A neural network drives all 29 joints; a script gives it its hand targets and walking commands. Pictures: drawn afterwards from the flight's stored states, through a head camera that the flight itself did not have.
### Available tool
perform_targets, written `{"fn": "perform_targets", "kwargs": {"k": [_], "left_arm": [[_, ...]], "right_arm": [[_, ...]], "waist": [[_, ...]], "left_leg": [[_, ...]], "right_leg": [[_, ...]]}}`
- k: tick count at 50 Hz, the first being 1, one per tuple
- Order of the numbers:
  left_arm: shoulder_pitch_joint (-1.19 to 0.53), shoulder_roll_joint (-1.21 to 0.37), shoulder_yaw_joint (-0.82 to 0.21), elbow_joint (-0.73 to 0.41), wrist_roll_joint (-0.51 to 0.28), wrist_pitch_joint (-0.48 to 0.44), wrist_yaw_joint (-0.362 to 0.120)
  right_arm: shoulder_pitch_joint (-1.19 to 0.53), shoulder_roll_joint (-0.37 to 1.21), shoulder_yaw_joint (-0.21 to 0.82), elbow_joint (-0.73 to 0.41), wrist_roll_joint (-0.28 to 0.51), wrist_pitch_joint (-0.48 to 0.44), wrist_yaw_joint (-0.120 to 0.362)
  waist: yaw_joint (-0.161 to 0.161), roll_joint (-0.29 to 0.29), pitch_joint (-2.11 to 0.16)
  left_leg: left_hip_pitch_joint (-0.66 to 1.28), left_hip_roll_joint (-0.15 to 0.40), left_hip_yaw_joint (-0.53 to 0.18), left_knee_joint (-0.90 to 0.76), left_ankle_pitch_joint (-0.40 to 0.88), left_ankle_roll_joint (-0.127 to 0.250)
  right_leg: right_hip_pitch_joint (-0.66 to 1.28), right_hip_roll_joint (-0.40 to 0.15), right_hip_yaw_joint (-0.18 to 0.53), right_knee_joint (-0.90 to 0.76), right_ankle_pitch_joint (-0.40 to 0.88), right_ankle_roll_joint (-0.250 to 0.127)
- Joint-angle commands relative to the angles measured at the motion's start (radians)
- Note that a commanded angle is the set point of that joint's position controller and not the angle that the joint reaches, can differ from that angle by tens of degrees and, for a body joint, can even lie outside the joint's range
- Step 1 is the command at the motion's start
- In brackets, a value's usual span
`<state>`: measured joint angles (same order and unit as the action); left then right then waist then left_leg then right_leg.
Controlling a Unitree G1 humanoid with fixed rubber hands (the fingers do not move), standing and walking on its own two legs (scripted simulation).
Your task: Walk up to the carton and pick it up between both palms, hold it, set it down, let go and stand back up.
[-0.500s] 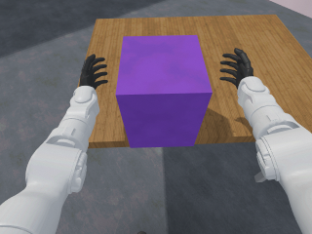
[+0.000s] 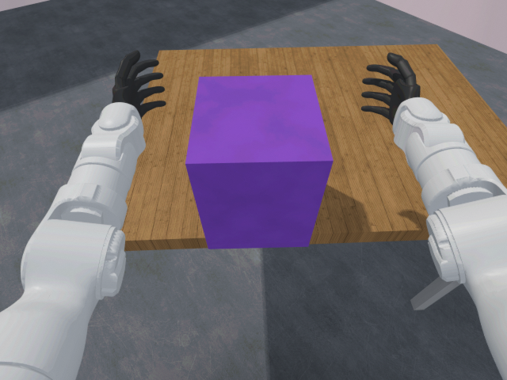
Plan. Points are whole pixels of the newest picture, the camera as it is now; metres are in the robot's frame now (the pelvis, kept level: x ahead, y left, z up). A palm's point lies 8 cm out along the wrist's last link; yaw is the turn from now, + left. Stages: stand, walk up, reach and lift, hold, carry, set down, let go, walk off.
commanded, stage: set down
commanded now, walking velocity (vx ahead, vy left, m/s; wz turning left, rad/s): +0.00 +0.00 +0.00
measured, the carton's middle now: (257, 166) +0.47 +0.04 +0.04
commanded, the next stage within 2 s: none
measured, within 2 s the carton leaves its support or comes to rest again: neither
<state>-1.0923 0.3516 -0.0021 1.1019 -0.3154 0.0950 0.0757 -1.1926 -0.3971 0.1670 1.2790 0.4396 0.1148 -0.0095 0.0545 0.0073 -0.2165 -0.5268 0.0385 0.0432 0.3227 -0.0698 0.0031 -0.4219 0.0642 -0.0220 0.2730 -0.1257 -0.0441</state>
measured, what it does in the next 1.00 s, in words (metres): stands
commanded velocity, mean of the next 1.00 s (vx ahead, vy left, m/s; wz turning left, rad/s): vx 0.00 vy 0.00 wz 0.00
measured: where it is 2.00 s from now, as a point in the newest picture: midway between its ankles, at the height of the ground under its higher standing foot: outside the picture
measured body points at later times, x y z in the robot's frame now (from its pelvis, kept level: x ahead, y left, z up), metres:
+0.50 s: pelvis +0.00 +0.00 +0.01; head +0.01 +0.01 +0.46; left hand +0.42 +0.24 +0.16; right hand +0.46 -0.17 +0.16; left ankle +0.03 +0.12 -0.74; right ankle -0.02 -0.09 -0.74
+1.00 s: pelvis +0.00 +0.00 +0.01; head +0.00 +0.00 +0.46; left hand +0.36 +0.23 +0.10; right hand +0.40 -0.18 +0.10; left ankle +0.03 +0.12 -0.74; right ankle -0.02 -0.09 -0.74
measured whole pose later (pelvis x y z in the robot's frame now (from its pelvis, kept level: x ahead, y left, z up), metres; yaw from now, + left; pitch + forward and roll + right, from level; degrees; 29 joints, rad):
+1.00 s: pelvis +0.00 +0.00 +0.01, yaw +1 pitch +2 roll +0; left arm -0.44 0.22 0.13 0.53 -0.12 0.17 0.03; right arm -0.54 -0.26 0.05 0.72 0.30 0.10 -0.06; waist 0.04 -0.01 -0.06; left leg -0.22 0.02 0.04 0.27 -0.08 0.00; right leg -0.12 0.05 -0.02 0.24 -0.15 -0.05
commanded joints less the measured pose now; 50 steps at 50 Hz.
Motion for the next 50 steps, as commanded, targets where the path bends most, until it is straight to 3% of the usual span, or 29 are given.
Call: {"fn": "perform_targets", "kwargs": {"k": [1, 8, 14, 21, 26, 36, 42, 50], "left_arm": [[-0.446, 0.148, 0.034, -0.133, 0.009, 0.024, -0.002], [-0.449, 0.147, 0.029, -0.123, 0.015, 0.072, -0.010], [-0.370, 0.121, 0.047, -0.162, 0.053, 0.079, -0.022], [-0.204, 0.071, 0.099, -0.329, 0.135, 0.091, -0.028], [-0.137, 0.062, 0.121, -0.472, 0.150, 0.099, -0.008], [0.058, 0.024, 0.126, -0.582, 0.160, 0.081, -0.009], [0.201, 0.009, 0.150, -0.623, 0.177, 0.046, -0.028], [0.387, -0.028, 0.149, -0.774, 0.196, 0.043, -0.051]], "right_arm": [[-0.444, -0.138, -0.019, -0.120, 0.006, 0.020, -0.010], [-0.440, -0.124, -0.020, -0.113, 0.008, 0.074, -0.025], [-0.360, -0.112, -0.047, -0.158, -0.017, 0.074, -0.035], [-0.197, -0.100, -0.081, -0.273, -0.053, 0.049, -0.037], [-0.146, -0.093, -0.130, -0.408, -0.090, 0.040, -0.032], [0.046, -0.040, -0.149, -0.509, -0.111, 0.008, -0.028], [0.183, -0.003, -0.152, -0.598, -0.129, -0.026, -0.039], [0.380, 0.015, -0.161, -0.746, -0.144, -0.050, -0.051]], "waist": [[0.000, -0.014, -0.493], [-0.012, -0.008, -0.412], [-0.026, 0.006, -0.399], [-0.022, 0.024, -0.358], [-0.018, 0.015, -0.333], [-0.016, 0.015, -0.244], [-0.012, -0.014, -0.226], [-0.024, -0.013, -0.150]], "left_leg": [[0.456, -0.007, -0.040, 0.053, 0.270, -0.007], [0.429, -0.008, -0.042, 0.025, 0.207, -0.004], [0.469, -0.007, -0.048, 0.018, 0.233, -0.012], [0.603, -0.009, -0.057, 0.022, 0.301, -0.039], [0.633, -0.015, -0.049, 0.015, 0.230, -0.041], [0.602, -0.018, -0.033, 0.001, 0.121, -0.020], [0.571, -0.028, -0.027, -0.007, 0.133, -0.004], [0.624, -0.034, -0.028, -0.013, 0.193, -0.017]], "right_leg": [[0.147, -0.030, 0.016, 0.004, 0.324, 0.098], [0.194, -0.050, 0.024, -0.009, 0.288, 0.087], [0.226, -0.053, 0.021, -0.018, 0.303, 0.075], [0.193, -0.040, 0.014, -0.055, 0.274, 0.043], [0.148, -0.028, 0.000, -0.071, 0.160, 0.033], [0.161, -0.043, 0.016, -0.069, 0.083, 0.031], [0.239, -0.055, 0.030, -0.054, 0.150, 0.040], [0.260, -0.046, 0.030, -0.066, 0.209, 0.034]]}}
